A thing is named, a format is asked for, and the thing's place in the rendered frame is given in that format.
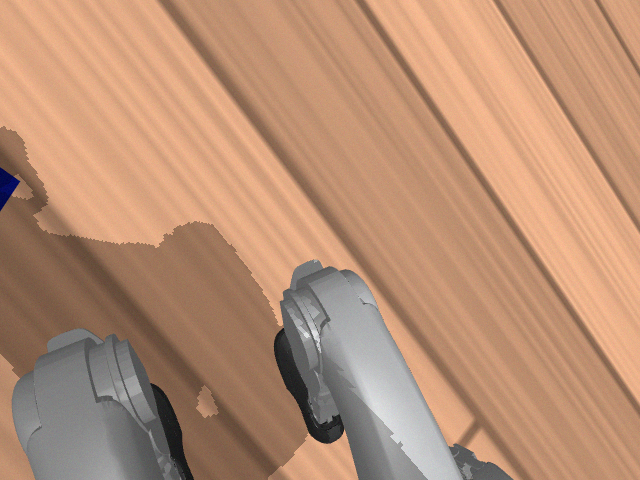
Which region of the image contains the left robot foot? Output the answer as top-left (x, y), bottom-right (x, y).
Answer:
top-left (150, 383), bottom-right (194, 480)

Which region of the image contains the right robot hand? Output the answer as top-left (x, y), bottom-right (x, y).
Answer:
top-left (448, 444), bottom-right (513, 480)

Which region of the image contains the right robot foot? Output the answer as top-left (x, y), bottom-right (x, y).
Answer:
top-left (274, 328), bottom-right (344, 444)

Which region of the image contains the cube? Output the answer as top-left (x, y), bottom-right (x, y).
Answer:
top-left (0, 167), bottom-right (20, 211)

